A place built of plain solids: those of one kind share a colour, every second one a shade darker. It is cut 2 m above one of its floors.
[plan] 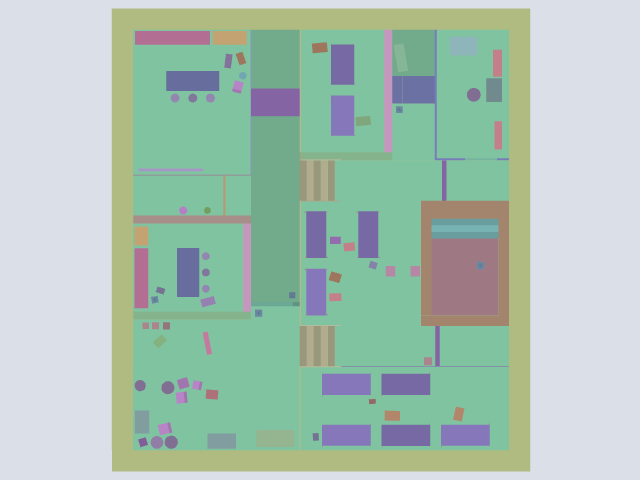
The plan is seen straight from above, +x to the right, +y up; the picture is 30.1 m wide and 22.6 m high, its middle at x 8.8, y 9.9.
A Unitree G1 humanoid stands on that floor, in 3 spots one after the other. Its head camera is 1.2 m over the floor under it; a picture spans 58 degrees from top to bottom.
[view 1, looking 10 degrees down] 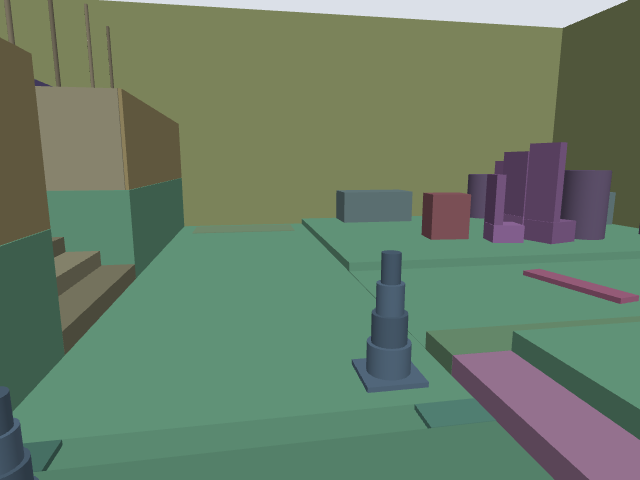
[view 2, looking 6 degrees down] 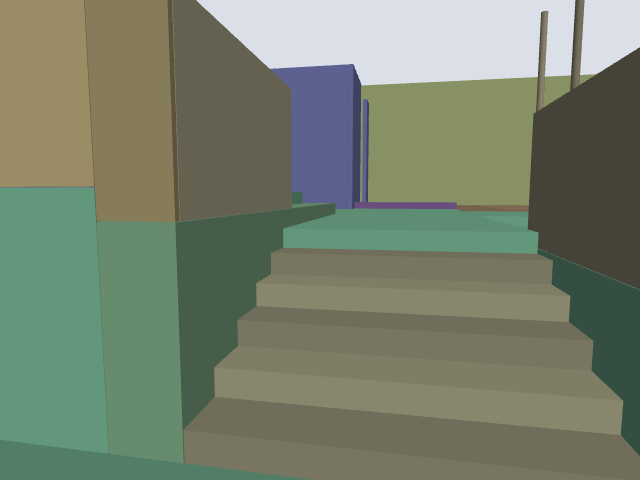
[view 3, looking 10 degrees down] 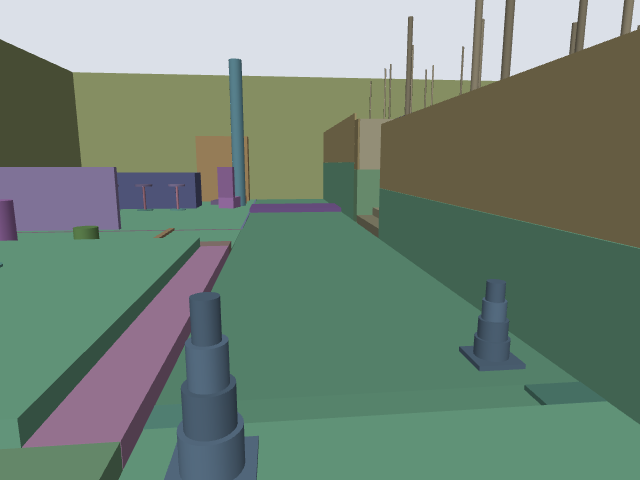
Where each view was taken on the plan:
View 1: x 6.70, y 8.68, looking -100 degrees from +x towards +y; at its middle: floor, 6.73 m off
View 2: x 6.17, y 12.70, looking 11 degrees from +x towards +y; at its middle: floor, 3.41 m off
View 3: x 6.17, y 4.90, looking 84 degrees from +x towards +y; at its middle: floor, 6.91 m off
